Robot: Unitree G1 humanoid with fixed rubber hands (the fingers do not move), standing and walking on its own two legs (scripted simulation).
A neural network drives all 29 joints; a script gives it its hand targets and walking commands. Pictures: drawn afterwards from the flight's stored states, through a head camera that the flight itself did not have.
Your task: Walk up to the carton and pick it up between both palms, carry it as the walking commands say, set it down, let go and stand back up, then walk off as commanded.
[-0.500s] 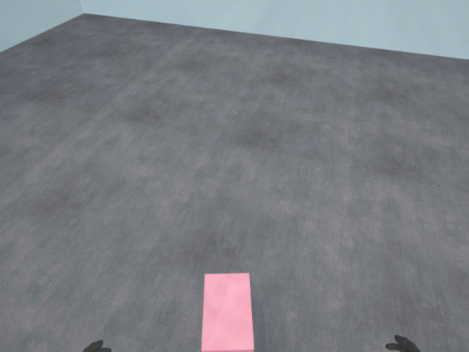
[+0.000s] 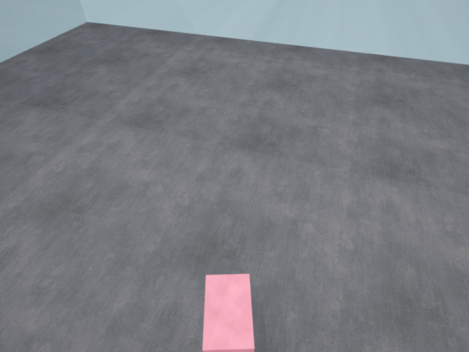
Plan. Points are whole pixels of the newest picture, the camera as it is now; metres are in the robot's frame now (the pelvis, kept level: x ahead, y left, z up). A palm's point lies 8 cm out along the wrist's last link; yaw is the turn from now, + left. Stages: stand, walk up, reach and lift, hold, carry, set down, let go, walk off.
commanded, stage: stand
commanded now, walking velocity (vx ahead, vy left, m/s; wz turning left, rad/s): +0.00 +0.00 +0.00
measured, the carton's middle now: (228, 317) +0.43 +0.05 -0.69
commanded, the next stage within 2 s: walk off in 0.74 s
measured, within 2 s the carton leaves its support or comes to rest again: neither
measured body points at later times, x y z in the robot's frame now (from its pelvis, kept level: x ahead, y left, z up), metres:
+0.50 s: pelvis -0.01 +0.00 +0.00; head -0.01 +0.00 +0.45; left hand +0.09 +0.31 -0.11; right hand +0.09 -0.31 -0.11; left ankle -0.01 +0.11 -0.74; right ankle -0.04 -0.12 -0.74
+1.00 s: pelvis -0.02 +0.00 +0.00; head -0.01 +0.00 +0.45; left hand +0.08 +0.31 -0.12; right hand +0.08 -0.31 -0.12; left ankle -0.01 +0.11 -0.74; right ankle -0.04 -0.12 -0.74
